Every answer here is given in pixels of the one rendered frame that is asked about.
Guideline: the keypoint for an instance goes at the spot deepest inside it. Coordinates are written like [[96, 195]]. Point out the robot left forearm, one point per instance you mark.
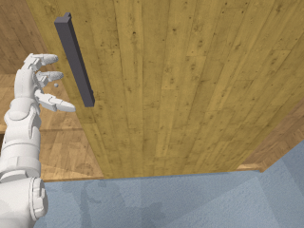
[[21, 145]]

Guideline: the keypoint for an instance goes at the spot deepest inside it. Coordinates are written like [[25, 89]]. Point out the handle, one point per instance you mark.
[[74, 56]]

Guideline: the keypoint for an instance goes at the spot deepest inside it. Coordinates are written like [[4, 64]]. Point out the robot left upper arm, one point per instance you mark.
[[22, 202]]

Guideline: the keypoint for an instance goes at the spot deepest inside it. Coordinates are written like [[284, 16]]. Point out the wardrobe door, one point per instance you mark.
[[286, 128], [180, 86]]

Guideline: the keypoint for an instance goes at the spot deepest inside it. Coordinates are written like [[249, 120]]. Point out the robot left hand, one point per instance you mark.
[[27, 84]]

